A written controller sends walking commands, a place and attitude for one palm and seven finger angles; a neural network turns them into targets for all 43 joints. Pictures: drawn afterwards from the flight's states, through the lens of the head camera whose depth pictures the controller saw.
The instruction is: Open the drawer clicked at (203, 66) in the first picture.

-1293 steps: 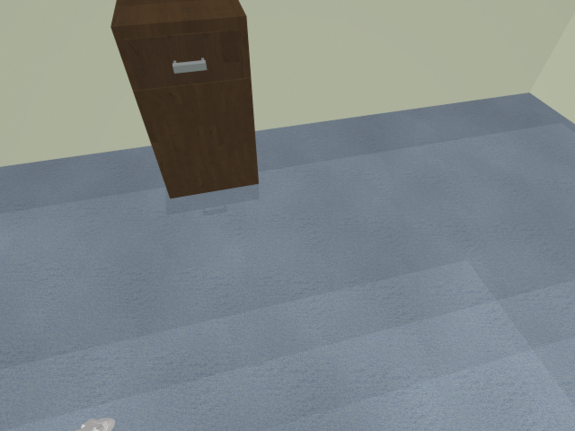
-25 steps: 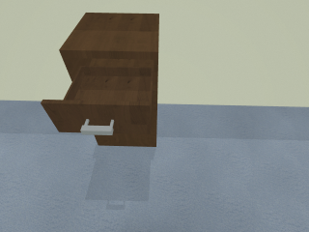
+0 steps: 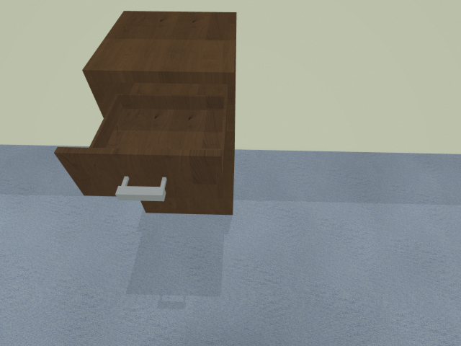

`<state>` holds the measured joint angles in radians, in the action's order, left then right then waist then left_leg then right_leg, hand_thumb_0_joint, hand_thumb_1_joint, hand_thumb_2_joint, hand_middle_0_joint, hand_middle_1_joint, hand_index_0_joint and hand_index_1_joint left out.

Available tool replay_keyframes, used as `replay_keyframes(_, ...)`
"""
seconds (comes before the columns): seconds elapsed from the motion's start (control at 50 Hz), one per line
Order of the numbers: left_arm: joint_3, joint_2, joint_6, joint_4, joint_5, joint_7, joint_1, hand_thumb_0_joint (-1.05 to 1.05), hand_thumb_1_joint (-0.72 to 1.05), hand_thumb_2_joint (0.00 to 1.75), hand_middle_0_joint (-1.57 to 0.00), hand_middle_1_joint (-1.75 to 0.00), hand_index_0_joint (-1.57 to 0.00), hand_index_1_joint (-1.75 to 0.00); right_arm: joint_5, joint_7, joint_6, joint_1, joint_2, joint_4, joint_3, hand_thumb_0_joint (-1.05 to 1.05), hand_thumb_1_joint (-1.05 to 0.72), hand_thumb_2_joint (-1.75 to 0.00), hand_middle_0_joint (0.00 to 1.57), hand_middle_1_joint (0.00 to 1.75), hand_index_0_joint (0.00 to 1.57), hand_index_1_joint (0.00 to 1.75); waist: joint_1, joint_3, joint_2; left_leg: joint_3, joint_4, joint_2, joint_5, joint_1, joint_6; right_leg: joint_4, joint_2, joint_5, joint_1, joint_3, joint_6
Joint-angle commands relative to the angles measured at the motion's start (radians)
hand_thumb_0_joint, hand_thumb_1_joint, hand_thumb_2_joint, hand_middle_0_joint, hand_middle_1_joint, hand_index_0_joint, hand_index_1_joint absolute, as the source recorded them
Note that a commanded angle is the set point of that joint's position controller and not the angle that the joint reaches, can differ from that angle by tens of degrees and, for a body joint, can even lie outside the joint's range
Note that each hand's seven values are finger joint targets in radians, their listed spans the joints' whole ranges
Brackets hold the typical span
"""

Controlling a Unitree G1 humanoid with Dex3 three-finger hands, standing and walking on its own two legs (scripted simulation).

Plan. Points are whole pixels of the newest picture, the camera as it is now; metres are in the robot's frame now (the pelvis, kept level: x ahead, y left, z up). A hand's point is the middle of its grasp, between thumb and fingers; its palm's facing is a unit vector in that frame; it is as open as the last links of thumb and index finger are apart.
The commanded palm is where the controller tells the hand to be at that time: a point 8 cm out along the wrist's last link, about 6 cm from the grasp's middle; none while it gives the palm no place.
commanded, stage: look to check the result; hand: left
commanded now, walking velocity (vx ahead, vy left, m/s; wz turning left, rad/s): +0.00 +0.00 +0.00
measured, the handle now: (143, 186) +0.49 +0.26 -0.10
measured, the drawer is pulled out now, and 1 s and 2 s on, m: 0.30 0.30 0.30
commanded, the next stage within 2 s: stand and wait in 0.06 s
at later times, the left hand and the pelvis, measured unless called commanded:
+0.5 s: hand out of the picture +0.00 +0.15 -0.18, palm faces +0.08 -0.98 -0.18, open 7.3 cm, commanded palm none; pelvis +0.02 -0.01 +0.00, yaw +0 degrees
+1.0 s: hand out of the picture +0.01 +0.16 -0.18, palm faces +0.07 -0.98 -0.18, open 7.3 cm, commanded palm none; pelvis +0.02 -0.01 +0.00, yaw +0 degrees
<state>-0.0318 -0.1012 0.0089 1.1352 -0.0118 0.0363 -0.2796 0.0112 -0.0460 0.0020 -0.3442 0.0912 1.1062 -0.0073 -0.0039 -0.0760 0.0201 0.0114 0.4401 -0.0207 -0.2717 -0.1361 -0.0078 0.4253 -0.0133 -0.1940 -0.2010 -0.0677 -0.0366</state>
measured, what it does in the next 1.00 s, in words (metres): stands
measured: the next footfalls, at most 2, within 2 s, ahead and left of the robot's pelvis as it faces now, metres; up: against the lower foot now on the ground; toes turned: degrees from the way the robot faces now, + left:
none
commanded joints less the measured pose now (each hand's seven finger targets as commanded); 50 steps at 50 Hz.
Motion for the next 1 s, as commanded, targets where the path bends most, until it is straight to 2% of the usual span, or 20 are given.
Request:
replay_keyframes(0.0,-0.016,-0.098,-0.012,-0.016,0.002,0.002,-0.079,0.0,0.9,0.9,-0.2,-0.3,-0.2,-0.3,0.001,-0.011,-0.006,-0.111,0.068,-0.004,-0.01,0.0,-0.9,-0.9,0.2,0.3,0.2,0.3,0.003,-0.02,-0.017,-0.052,-0.093,-0.066,0.105,-0.077,0.046,-0.098,0.099,0.03,0.036,0.097,-0.019)
replay_keyframes(0.04,-0.015,-0.093,-0.012,-0.015,0.002,0.004,-0.078,0.0,0.9,0.9,-0.2,-0.3,-0.2,-0.3,0.001,-0.011,-0.005,-0.111,0.066,-0.003,-0.01,0.0,-0.9,-0.9,0.2,0.3,0.2,0.3,0.006,-0.022,-0.018,-0.054,-0.091,-0.069,0.122,-0.069,0.046,-0.095,0.097,0.045,0.032,0.094,-0.02)
replay_keyframes(0.06,-0.015,-0.093,-0.013,-0.016,0.002,0.003,-0.079,0.0,0.9,0.9,-0.2,-0.3,-0.2,-0.3,0.0,-0.011,-0.006,-0.107,0.067,-0.001,-0.009,0.0,-0.9,-0.9,0.2,0.3,0.2,0.3,0.003,-0.025,0.001,-0.052,-0.093,-0.068,0.125,-0.07,0.045,-0.096,0.1,0.054,0.036,0.096,-0.02)
replay_keyframes(0.14,-0.014,-0.094,-0.012,-0.015,0.002,0.004,-0.077,0.0,0.9,0.9,-0.2,-0.3,-0.2,-0.3,0.0,-0.012,-0.005,-0.101,0.068,0.0,-0.008,0.0,-0.9,-0.9,0.2,0.3,0.2,0.3,0.004,-0.036,-0.002,-0.053,-0.093,-0.072,0.123,-0.066,0.044,-0.098,0.097,0.049,0.026,0.093,-0.02)
replay_keyframes(0.24,-0.014,-0.099,-0.014,-0.016,0.003,0.004,-0.077,0.0,0.9,0.9,-0.2,-0.3,-0.2,-0.3,-0.001,-0.013,-0.006,-0.096,0.072,0.0,-0.008,0.0,-0.9,-0.9,0.2,0.3,0.2,0.3,0.004,-0.014,-0.012,-0.049,-0.089,-0.073,0.154,-0.046,0.043,-0.094,0.1,0.094,0.046,0.093,-0.02)
replay_keyframes(0.32,-0.014,-0.099,-0.015,-0.014,0.001,0.004,-0.081,0.0,0.9,0.9,-0.2,-0.3,-0.2,-0.3,-0.003,-0.012,-0.003,-0.084,0.077,-0.001,-0.01,0.0,-0.9,-0.9,0.2,0.3,0.2,0.3,0.002,-0.038,-0.019,-0.046,-0.09,-0.068,0.137,-0.047,0.039,-0.104,0.098,0.071,0.026,0.096,-0.019)
replay_keyframes(0.46,-0.013,-0.101,-0.016,-0.011,0.004,0.004,-0.078,0.0,0.9,0.9,-0.2,-0.3,-0.2,-0.3,-0.001,-0.015,-0.007,-0.086,0.078,0.005,-0.007,0.0,-0.9,-0.9,0.2,0.3,0.2,0.3,0.004,-0.004,-0.007,-0.044,-0.09,-0.072,0.179,-0.031,0.039,-0.093,0.103,0.138,0.064,0.092,-0.021)
replay_keyframes(0.56,-0.013,-0.104,-0.016,-0.01,0.003,0.004,-0.075,0.0,0.9,0.9,-0.2,-0.3,-0.2,-0.3,-0.002,-0.015,-0.005,-0.083,0.076,0.007,-0.008,0.0,-0.9,-0.9,0.2,0.3,0.2,0.3,0.003,-0.02,-0.011,-0.043,-0.093,-0.072,0.169,-0.034,0.038,-0.099,0.102,0.128,0.058,0.092,-0.02)
replay_keyframes(0.68,-0.014,-0.108,-0.018,-0.011,0.005,0.005,-0.077,0.0,0.9,0.9,-0.2,-0.3,-0.2,-0.3,-0.003,-0.016,-0.008,-0.087,0.075,0.01,-0.007,0.0,-0.9,-0.9,0.2,0.3,0.2,0.3,0.003,-0.001,-0.001,-0.042,-0.093,-0.073,0.19,-0.026,0.036,-0.093,0.104,0.168,0.082,0.092,-0.022)
replay_keyframes(0.72,-0.011,-0.101,-0.017,-0.009,0.003,0.006,-0.082,0.0,0.9,0.9,-0.2,-0.3,-0.2,-0.3,-0.004,-0.016,-0.006,-0.08,0.081,0.007,-0.009,0.0,-0.9,-0.9,0.2,0.3,0.2,0.3,0.002,-0.021,-0.019,-0.042,-0.094,-0.076,0.185,-0.016,0.036,-0.094,0.1,0.152,0.051,0.089,-0.021)
replay_keyframes(0.86,-0.011,-0.104,-0.016,-0.008,0.004,0.005,-0.076,0.0,0.9,0.9,-0.2,-0.3,-0.2,-0.3,-0.002,-0.015,-0.005,-0.089,0.076,0.014,-0.007,0.0,-0.9,-0.9,0.2,0.3,0.2,0.3,0.003,-0.032,0.002,-0.042,-0.1,-0.073,0.165,-0.032,0.037,-0.103,0.1,0.124,0.06,0.093,-0.02)
replay_keyframes(0.9,-0.012,-0.105,-0.017,-0.006,0.005,0.004,-0.077,0.0,0.9,0.9,-0.2,-0.3,-0.2,-0.3,-0.002,-0.015,-0.006,-0.087,0.077,0.012,-0.008,0.0,-0.9,-0.9,0.2,0.3,0.2,0.3,0.002,-0.025,-0.019,-0.042,-0.101,-0.072,0.167,-0.029,0.037,-0.102,0.101,0.132,0.065,0.095,-0.021)
replay_keyframes(0.94,-0.011,-0.104,-0.017,-0.009,0.003,0.005,-0.075,0.0,0.9,0.9,-0.2,-0.3,-0.2,-0.3,-0.002,-0.016,-0.006,-0.09,0.078,0.013,-0.007,0.0,-0.9,-0.9,0.2,0.3,0.2,0.3,0.005,-0.025,0.005,-0.041,-0.099,-0.075,0.17,-0.026,0.037,-0.102,0.1,0.128,0.06,0.094,-0.021)
replay_keyframes(0.98,-0.013,-0.106,-0.017,-0.01,0.005,0.005,-0.074,0.0,0.9,0.9,-0.2,-0.3,-0.2,-0.3,-0.002,-0.016,-0.008,-0.093,0.078,0.014,-0.006,0.0,-0.9,-0.9,0.2,0.3,0.2,0.3,0.003,-0.016,-0.005,-0.044,-0.101,-0.074,0.187,-0.029,0.037,-0.095,0.101,0.151,0.078,0.09,-0.021)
